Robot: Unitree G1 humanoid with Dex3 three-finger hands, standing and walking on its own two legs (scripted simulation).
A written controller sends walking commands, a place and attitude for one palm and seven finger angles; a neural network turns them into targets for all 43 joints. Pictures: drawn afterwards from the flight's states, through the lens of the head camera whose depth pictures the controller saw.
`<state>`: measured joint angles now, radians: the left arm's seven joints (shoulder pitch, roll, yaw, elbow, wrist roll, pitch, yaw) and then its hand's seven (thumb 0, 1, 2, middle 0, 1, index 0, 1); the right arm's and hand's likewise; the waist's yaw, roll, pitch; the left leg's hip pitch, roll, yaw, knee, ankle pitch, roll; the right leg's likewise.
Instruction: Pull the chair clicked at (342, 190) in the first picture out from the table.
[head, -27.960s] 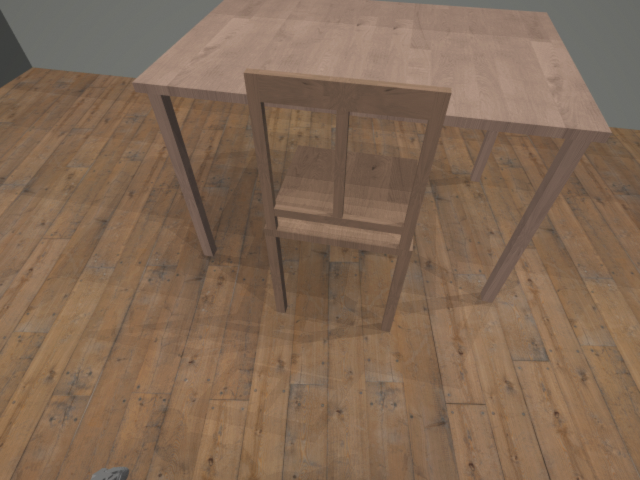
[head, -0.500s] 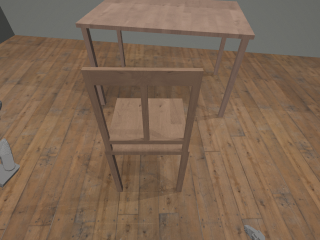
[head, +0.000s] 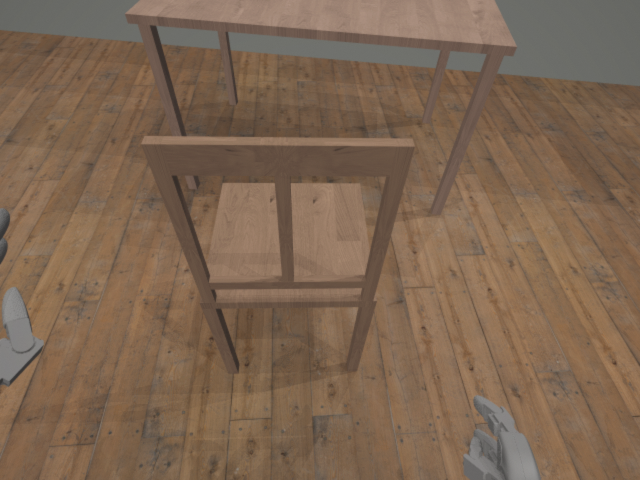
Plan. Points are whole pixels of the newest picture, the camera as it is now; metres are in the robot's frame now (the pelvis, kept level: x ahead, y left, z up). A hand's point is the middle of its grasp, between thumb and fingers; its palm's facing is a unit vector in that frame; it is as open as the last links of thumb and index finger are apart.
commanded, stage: stop stepping back and stand still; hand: left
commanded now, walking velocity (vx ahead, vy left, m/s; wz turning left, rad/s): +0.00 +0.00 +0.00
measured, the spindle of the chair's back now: (285, 233) +0.54 +0.09 -0.09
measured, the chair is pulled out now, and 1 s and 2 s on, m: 0.59 0.59 0.59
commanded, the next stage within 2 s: let the arm hang, fingers relaxed in 0.10 s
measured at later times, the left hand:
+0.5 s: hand out of the picture +0.07 +0.16 -0.17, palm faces +0.08 -0.98 -0.15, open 6.9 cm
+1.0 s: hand out of the picture -0.05 +0.15 -0.17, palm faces +0.04 -0.98 -0.19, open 7.4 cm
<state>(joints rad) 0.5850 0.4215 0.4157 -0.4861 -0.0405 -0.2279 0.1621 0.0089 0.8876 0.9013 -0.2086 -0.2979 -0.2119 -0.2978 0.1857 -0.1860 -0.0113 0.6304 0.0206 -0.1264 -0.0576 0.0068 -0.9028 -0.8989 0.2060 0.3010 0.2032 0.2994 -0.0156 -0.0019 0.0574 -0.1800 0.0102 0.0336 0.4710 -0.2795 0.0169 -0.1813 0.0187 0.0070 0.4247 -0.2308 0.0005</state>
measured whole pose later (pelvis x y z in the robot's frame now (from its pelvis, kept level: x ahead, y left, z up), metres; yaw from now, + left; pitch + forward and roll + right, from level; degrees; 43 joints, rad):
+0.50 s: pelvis -0.01 +0.00 +0.00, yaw +1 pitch -1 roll +0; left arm 0.26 0.14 0.03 0.82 -0.01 0.04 0.04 -0.04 0.99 0.90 -0.20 -0.30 -0.20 -0.30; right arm 0.26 -0.17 0.01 0.91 -0.02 0.00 -0.01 0.00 -0.91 -0.90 0.20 0.30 0.20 0.30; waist -0.02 -0.04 0.07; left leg -0.21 -0.01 0.02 0.52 -0.29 0.02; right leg -0.22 0.00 -0.02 0.51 -0.27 0.00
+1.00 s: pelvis -0.02 -0.01 +0.00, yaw +1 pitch -2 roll +0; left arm 0.34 0.12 -0.01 1.09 0.01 0.01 0.04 0.00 0.91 0.90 -0.19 -0.29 -0.20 -0.29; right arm 0.36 -0.12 0.00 1.08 -0.01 0.00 -0.03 0.00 -0.91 -0.90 0.20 0.30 0.20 0.30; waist -0.01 0.03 0.06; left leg -0.19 0.00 0.03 0.46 -0.24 0.01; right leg -0.20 0.01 -0.01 0.46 -0.22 -0.01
